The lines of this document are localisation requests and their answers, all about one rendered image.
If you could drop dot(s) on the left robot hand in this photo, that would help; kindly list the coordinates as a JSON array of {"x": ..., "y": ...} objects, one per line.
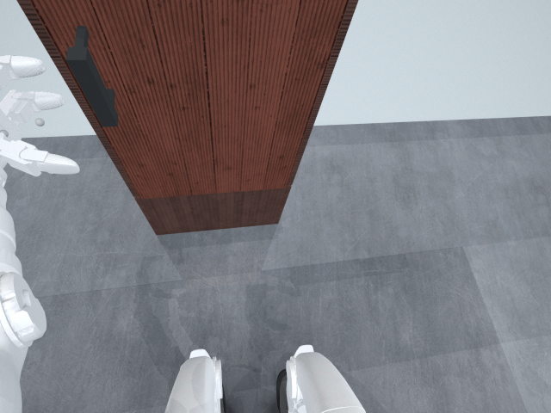
[{"x": 16, "y": 109}]

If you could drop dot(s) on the robot right thigh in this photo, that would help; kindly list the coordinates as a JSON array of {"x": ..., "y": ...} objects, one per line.
[{"x": 322, "y": 388}]

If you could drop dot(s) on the robot left forearm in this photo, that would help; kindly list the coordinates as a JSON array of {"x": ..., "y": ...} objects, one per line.
[{"x": 8, "y": 261}]

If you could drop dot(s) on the handle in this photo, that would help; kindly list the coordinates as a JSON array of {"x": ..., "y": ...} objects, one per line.
[{"x": 102, "y": 100}]

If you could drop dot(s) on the left robot upper arm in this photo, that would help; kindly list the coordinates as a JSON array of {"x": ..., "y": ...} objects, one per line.
[{"x": 22, "y": 320}]

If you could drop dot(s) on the robot left thigh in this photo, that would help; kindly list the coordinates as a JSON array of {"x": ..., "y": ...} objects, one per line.
[{"x": 197, "y": 388}]

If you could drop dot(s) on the robot thigh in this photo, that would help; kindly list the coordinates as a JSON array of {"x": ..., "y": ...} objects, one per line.
[
  {"x": 322, "y": 388},
  {"x": 197, "y": 388}
]

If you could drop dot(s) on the cupboard door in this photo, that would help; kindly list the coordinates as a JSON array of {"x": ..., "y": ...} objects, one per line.
[{"x": 212, "y": 96}]

